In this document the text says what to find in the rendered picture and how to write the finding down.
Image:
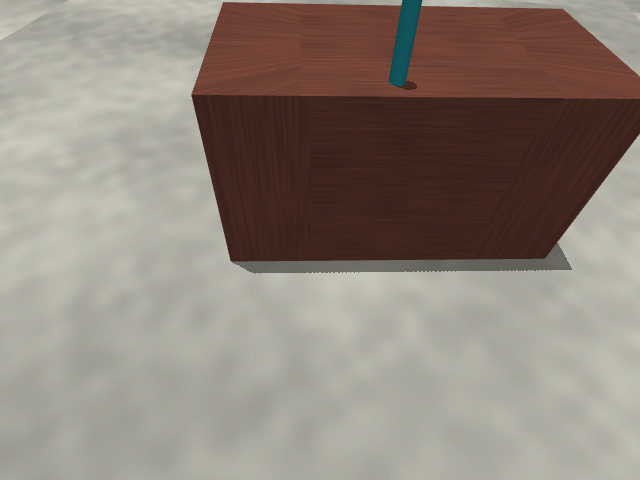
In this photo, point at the can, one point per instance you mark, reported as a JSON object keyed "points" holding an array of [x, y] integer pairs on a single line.
{"points": [[408, 20]]}

